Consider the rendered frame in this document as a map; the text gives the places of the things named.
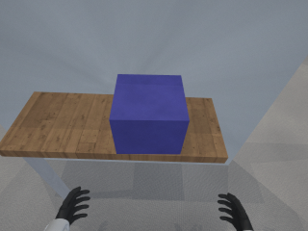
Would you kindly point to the right robot hand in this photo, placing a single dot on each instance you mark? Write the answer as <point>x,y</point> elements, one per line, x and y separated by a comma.
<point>240,219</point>

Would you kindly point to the left robot forearm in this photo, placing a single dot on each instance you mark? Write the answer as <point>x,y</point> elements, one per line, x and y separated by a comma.
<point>58,224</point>

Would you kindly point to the left robot hand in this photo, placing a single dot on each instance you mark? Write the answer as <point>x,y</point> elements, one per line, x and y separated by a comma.
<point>68,209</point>

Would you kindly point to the table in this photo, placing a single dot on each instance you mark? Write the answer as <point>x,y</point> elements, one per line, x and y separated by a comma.
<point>68,125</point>

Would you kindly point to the carton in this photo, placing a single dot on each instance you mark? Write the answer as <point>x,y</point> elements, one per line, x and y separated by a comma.
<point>149,114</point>

